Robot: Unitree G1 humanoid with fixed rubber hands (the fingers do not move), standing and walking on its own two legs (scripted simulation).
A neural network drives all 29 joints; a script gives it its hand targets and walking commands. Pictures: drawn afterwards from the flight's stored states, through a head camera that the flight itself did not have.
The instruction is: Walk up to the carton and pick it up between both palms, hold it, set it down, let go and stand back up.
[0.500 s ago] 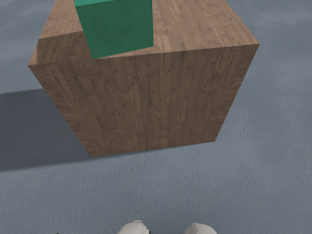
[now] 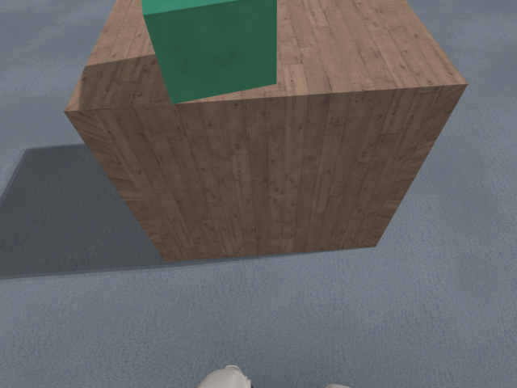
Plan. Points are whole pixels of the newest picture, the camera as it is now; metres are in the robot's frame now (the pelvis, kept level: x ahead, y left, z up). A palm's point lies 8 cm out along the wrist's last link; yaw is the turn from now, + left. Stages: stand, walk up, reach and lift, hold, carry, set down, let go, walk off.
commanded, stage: walk up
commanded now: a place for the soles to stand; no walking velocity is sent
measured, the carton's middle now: (211, 32) +0.78 +0.11 +0.13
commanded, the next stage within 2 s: none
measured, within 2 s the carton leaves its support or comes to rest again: neither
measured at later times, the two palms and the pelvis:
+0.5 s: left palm out of the picture +0.07 +0.30 -0.06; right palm out of the picture +0.08 -0.33 -0.11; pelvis +0.00 -0.01 +0.01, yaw +2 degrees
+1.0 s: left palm out of the picture +0.06 +0.32 -0.09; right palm out of the picture +0.12 -0.30 -0.10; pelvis +0.01 +0.00 +0.00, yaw +4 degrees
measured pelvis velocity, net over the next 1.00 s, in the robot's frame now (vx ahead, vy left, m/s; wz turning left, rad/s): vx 0.01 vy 0.00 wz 0.08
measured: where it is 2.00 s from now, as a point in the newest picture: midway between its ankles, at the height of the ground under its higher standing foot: outside the picture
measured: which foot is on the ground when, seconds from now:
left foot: down 0.00-0.30, up 0.32-0.58, down 0.60-1.00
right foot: down 0.00-0.00, up 0.02-0.24, down 0.26-0.64, up 0.66-0.86, down 0.88-1.00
